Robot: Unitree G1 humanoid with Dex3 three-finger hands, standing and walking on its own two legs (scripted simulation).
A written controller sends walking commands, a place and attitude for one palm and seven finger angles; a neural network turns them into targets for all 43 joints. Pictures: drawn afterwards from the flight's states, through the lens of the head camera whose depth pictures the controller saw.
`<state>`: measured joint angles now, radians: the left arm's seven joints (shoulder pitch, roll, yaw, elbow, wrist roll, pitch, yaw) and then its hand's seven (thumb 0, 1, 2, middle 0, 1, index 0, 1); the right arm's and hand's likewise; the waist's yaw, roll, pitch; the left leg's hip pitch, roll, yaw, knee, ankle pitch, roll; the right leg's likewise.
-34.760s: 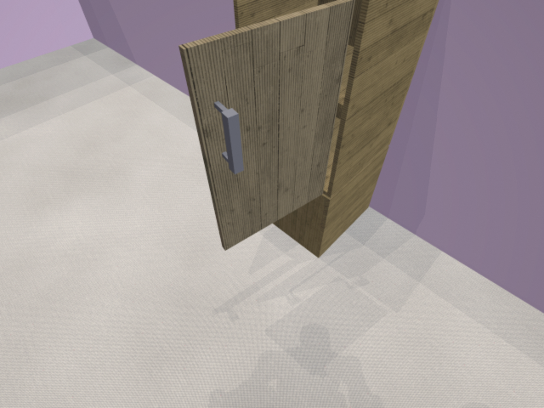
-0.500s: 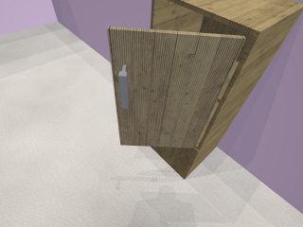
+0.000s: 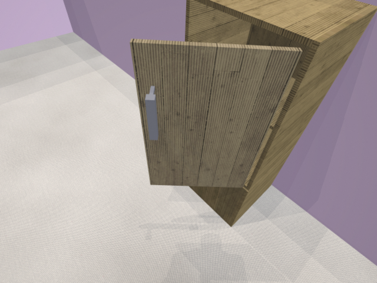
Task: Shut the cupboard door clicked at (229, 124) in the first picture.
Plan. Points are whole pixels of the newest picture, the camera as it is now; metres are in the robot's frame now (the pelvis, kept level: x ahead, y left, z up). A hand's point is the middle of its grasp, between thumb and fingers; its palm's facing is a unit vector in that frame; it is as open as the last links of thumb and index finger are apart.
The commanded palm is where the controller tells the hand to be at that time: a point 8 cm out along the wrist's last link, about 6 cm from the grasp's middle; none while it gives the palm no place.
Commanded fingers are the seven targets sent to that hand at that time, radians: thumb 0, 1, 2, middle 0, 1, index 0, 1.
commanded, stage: shuffle to correct the standing spot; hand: left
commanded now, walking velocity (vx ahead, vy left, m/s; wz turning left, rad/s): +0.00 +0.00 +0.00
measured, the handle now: (153, 113) +0.51 +0.13 +0.07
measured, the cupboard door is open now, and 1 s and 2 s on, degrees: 47 47 47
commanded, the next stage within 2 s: come to a stop and stand still in 0.40 s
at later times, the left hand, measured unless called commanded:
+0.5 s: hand out of the picture +0.01 +0.12 -0.18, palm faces +0.04 -0.99 -0.16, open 7.4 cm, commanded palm none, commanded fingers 0.00 0.90 0.90 -0.20 -0.30 -0.20 -0.30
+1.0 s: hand out of the picture +0.09 +0.15 -0.18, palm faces +0.02 -0.96 -0.27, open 7.3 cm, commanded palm none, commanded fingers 0.00 0.90 0.90 -0.20 -0.30 -0.20 -0.30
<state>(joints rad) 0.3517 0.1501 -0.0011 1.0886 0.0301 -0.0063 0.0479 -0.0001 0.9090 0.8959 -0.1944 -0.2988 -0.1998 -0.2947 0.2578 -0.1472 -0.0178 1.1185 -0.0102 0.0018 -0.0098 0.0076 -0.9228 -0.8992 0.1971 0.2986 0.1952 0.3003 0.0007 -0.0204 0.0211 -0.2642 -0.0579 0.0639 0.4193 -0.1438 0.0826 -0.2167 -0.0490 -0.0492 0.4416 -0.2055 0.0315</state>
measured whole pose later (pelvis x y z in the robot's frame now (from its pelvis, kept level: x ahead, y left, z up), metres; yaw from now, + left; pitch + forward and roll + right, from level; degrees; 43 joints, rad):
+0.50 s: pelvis +0.05 -0.04 -0.01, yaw +0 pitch +0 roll -1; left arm 0.40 0.13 0.03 1.06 0.03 0.00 0.02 0.00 0.91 0.90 -0.19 -0.30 -0.20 -0.29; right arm 0.33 -0.13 -0.04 1.14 -0.02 0.00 -0.03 0.00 -0.91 -0.90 0.20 0.30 0.20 0.30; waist -0.01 0.00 0.01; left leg -0.30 0.02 0.05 0.60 -0.31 0.03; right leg -0.20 0.03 -0.07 0.50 -0.31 -0.04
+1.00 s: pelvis +0.06 -0.04 -0.01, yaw +0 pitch +0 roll -1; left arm 0.28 0.18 0.02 0.98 0.03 0.00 0.07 0.01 0.92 0.90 -0.20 -0.30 -0.20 -0.29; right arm 0.17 -0.16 -0.03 0.98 -0.01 0.01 -0.02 0.00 -0.91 -0.90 0.20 0.30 0.20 0.30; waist -0.01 0.02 0.06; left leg -0.32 0.03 0.11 0.59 -0.27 0.04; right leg -0.19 0.01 -0.08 0.54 -0.35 -0.03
